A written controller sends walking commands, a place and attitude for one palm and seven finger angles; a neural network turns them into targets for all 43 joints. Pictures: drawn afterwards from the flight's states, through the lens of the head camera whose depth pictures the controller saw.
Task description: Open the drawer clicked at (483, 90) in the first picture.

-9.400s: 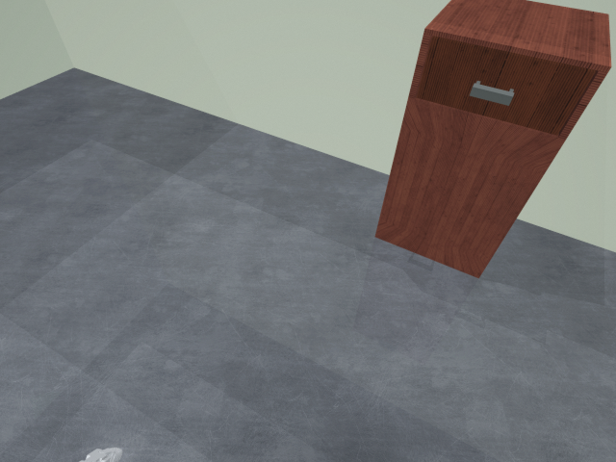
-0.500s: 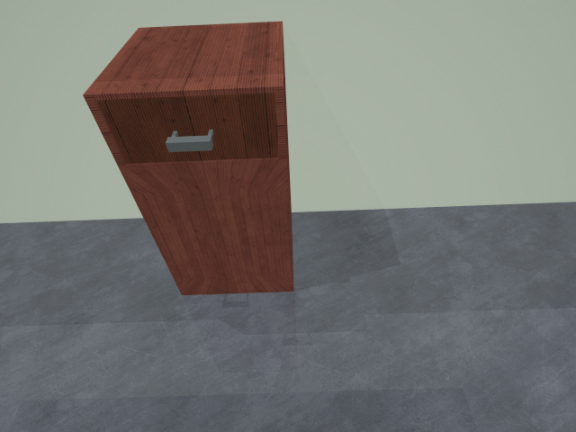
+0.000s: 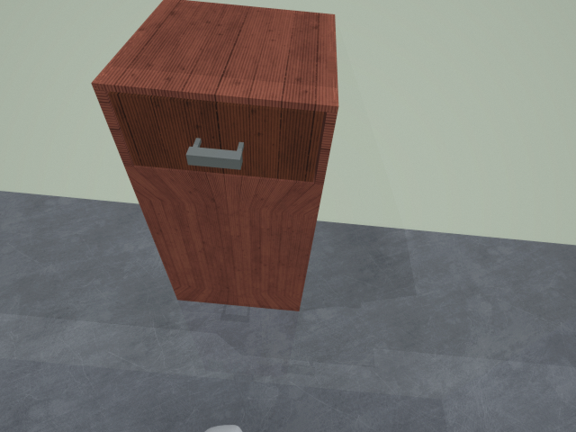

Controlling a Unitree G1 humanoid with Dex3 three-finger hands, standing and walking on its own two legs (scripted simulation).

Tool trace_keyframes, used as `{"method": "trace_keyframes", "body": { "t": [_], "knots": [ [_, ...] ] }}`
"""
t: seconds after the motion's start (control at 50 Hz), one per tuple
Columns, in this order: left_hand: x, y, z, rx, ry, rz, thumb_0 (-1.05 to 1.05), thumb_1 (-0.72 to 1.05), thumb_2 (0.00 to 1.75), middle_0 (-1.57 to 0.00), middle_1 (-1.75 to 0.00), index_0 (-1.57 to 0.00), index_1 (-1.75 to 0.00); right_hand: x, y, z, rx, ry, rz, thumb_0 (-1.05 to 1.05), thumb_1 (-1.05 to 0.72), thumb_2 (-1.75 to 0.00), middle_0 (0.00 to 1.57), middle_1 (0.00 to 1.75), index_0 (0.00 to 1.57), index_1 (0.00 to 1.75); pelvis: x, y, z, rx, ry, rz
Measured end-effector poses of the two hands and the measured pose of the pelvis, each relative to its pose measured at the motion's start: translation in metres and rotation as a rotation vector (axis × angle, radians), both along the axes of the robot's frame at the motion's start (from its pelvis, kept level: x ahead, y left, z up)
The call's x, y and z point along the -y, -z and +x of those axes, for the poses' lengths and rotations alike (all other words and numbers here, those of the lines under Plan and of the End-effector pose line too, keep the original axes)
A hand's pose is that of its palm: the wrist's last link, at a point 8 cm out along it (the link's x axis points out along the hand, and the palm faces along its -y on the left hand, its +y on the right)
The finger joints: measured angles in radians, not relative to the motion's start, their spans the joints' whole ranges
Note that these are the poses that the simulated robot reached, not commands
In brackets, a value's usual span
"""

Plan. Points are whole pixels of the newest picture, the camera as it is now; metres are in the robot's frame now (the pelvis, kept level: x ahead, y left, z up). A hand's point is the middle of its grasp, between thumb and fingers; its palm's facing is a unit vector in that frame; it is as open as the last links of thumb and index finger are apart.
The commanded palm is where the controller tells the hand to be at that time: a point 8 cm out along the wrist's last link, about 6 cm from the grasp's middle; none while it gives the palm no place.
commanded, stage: take the last steps up to it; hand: left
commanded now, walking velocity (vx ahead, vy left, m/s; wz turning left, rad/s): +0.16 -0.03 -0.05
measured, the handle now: (217, 151) +0.60 +0.22 +0.01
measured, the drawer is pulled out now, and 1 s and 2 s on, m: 0.00 0.00 0.00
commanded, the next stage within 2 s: come to a stop and stand still in 0.04 s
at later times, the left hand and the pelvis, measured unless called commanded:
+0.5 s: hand (201, 408) +0.17 +0.15 -0.15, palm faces -0.05 -0.97 -0.24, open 7.4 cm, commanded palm none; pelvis +0.08 -0.02 +0.01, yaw -1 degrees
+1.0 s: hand out of the picture +0.07 +0.20 -0.16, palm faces +0.02 -0.98 -0.19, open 7.4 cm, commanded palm none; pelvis +0.06 +0.01 +0.02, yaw -2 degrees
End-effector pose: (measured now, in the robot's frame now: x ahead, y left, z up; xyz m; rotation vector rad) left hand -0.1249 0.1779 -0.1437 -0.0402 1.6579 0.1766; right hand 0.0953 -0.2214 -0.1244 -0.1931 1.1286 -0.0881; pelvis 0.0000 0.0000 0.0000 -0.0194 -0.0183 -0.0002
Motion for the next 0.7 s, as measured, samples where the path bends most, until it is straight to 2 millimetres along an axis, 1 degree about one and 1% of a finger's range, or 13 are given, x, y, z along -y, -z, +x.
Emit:
{"method": "trace_keyframes", "body": {
  "t": [0.02,0.06,0.14,0.2,0.24,0.28,0.32,0.36,0.4,0.44,0.52,0.6,0.7],
  "knots": [
    [-0.007,0.001,0.011,0.003,0.014,0.002,0.01,0.91,0.9,-0.2,-0.3,-0.2,-0.3,-0.006,-0.001,0.005,0.01,0.007,0.002,0.01,-0.91,-0.9,0.2,0.3,0.2,0.3,-0.003,0.0,0.005,0.006,0.009,0.005],
    [-0.023,0.001,0.041,0.036,0.046,0.019,0.01,0.91,0.9,-0.2,-0.3,-0.2,-0.3,-0.014,-0.003,0.008,0.011,0.031,0.01,0.01,-0.91,-0.9,0.2,0.3,0.2,0.3,-0.009,-0.004,0.015,0.013,0.023,0.009],
    [-0.052,-0.005,0.118,0.169,0.11,0.068,0.01,0.91,0.9,-0.2,-0.3,-0.19,-0.3,-0.008,-0.013,0.01,0.024,0.113,-0.018,-0.03,-0.96,-0.9,0.2,0.3,0.2,0.3,-0.015,-0.013,0.033,0.013,0.035,0.019],
    [-0.065,-0.011,0.176,0.283,0.135,0.11,0.01,0.91,0.9,-0.2,-0.3,-0.19,-0.3,-0.005,-0.012,0.002,-0.035,0.122,-0.025,-0.03,-0.96,-0.9,0.2,0.3,0.2,0.3,-0.016,-0.017,0.047,0.008,0.033,0.026],
    [-0.068,-0.016,0.209,0.347,0.146,0.132,0.01,0.91,0.9,-0.2,-0.3,-0.19,-0.3,-0.005,-0.009,-0.007,-0.088,0.127,-0.02,-0.02,-0.95,-0.9,0.2,0.3,0.2,0.3,-0.014,-0.018,0.055,0.005,0.027,0.031],
    [-0.067,-0.02,0.237,0.394,0.158,0.147,0.01,0.92,0.9,-0.2,-0.3,-0.19,-0.3,-0.006,-0.005,-0.015,-0.14,0.133,-0.007,-0.01,-0.94,-0.9,0.2,0.3,0.2,0.3,-0.01,-0.018,0.063,0.006,0.021,0.034],
    [-0.062,-0.022,0.26,0.422,0.175,0.155,0.0,0.92,0.9,-0.2,-0.3,-0.19,-0.3,-0.007,0.001,-0.022,-0.187,0.145,0.013,-0.01,-0.93,-0.9,0.2,0.3,0.2,0.3,-0.005,-0.017,0.07,0.009,0.019,0.037],
    [-0.054,-0.024,0.276,0.436,0.196,0.161,0.0,0.92,0.9,-0.2,-0.3,-0.19,-0.3,-0.006,0.008,-0.027,-0.225,0.163,0.038,0.0,-0.92,-0.9,0.2,0.3,0.2,0.3,0.002,-0.014,0.076,0.009,0.025,0.043],
    [-0.045,-0.022,0.288,0.443,0.218,0.17,0.0,0.91,0.9,-0.2,-0.3,-0.19,-0.3,-0.004,0.017,-0.031,-0.254,0.185,0.064,0.0,-0.91,-0.9,0.2,0.3,0.2,0.3,0.011,-0.009,0.082,0.007,0.036,0.056],
    [-0.035,-0.023,0.293,0.432,0.242,0.172,0.0,0.91,0.9,-0.2,-0.3,-0.19,-0.3,0.0,0.023,-0.033,-0.274,0.208,0.086,0.0,-0.91,-0.9,0.2,0.3,0.2,0.3,0.017,-0.007,0.084,0.003,0.041,0.045],
    [-0.021,-0.025,0.292,0.421,0.239,0.167,0.0,0.91,0.9,-0.2,-0.3,-0.2,-0.3,0.008,0.026,-0.034,-0.312,0.212,0.091,0.01,-0.91,-0.9,0.2,0.3,0.2,0.3,0.021,-0.009,0.081,-0.007,0.024,0.04],
    [-0.025,-0.028,0.283,0.417,0.209,0.179,0.0,0.92,0.9,-0.21,-0.3,-0.2,-0.3,0.016,0.021,-0.03,-0.318,0.185,0.067,0.01,-0.91,-0.9,0.2,0.3,0.2,0.3,0.02,-0.012,0.072,-0.017,0.018,0.044],
    [-0.042,-0.024,0.262,0.4,0.186,0.179,0.0,0.92,0.9,-0.21,-0.3,-0.2,-0.3,0.02,0.012,-0.019,-0.259,0.148,0.022,0.01,-0.91,-0.9,0.2,0.3,0.2,0.3,0.01,-0.013,0.057,-0.029,0.014,0.043]
  ]
}}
